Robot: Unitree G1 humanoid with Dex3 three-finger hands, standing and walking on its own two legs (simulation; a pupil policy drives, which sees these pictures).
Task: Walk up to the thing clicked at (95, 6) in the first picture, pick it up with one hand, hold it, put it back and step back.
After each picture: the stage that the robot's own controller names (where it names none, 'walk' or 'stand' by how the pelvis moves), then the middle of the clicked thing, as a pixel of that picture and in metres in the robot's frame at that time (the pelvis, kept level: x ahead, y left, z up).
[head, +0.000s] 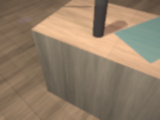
stand; (99, 16) +0.80 -0.08 +0.05
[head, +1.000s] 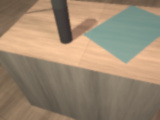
walk; (62, 20) +0.69 +0.14 +0.07
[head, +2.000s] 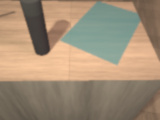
stand; (37, 28) +0.56 +0.20 +0.08
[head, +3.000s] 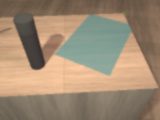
stand; (31, 44) +0.53 +0.23 +0.05
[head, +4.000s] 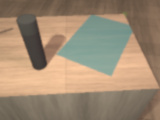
stand; (34, 45) +0.54 +0.22 +0.05
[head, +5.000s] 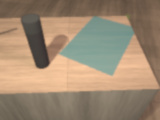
stand; (37, 44) +0.55 +0.21 +0.05
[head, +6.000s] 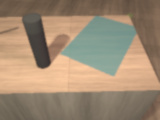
stand; (38, 43) +0.55 +0.21 +0.05
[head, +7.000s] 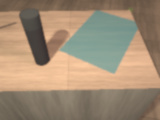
rise first; (36, 40) +0.55 +0.21 +0.05
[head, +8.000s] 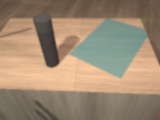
rise first; (48, 43) +0.56 +0.21 +0.05
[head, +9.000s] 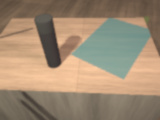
go down; (49, 43) +0.55 +0.20 +0.06
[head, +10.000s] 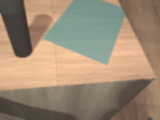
go down; (17, 27) +0.53 +0.19 +0.09
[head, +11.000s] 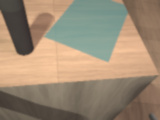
approach; (17, 24) +0.54 +0.19 +0.10
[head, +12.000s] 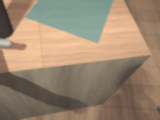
close in; out of the picture +0.56 +0.22 +0.13
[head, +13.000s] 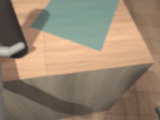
lift; (6, 24) +0.50 +0.18 +0.12
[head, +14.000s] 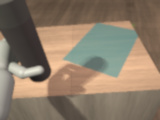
lift; (26, 44) +0.32 +0.15 +0.28
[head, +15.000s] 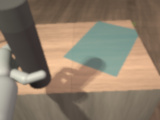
hold; (27, 49) +0.32 +0.15 +0.25
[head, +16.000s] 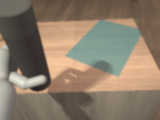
hold; (28, 53) +0.30 +0.14 +0.25
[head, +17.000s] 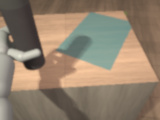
crouch; (23, 30) +0.40 +0.16 +0.24
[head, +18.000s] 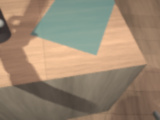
lower; out of the picture +0.53 +0.22 +0.20
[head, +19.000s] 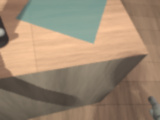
lower; out of the picture +0.53 +0.20 +0.14
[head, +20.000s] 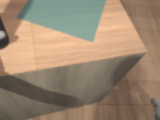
lower; out of the picture +0.52 +0.20 +0.14
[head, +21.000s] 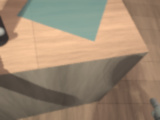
lower; out of the picture +0.53 +0.21 +0.14
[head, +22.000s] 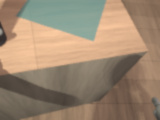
lower; out of the picture +0.53 +0.21 +0.14
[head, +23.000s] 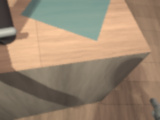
open; out of the picture +0.54 +0.18 +0.14
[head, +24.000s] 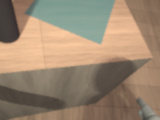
sink last; out of the picture +0.53 +0.19 +0.14
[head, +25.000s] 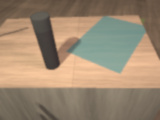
sink last; (47, 43) +0.53 +0.19 +0.10
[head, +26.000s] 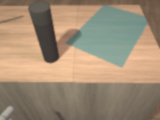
stand; (46, 36) +0.53 +0.18 +0.10
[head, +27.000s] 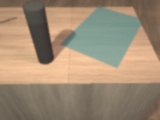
stand; (40, 36) +0.53 +0.18 +0.11
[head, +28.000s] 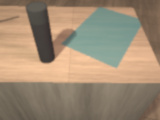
stand; (42, 36) +0.53 +0.18 +0.09
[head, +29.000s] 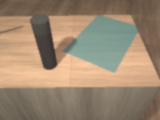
walk; (45, 45) +0.55 +0.18 +0.05
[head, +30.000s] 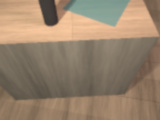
walk; out of the picture +0.70 +0.18 +0.07
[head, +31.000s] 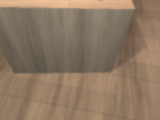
walk; out of the picture +1.00 +0.19 +0.07
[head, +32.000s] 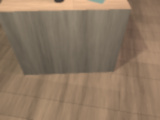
stand; out of the picture +1.12 +0.20 +0.06
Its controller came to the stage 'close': yes
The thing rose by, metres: 0.21
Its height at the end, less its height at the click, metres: +0.00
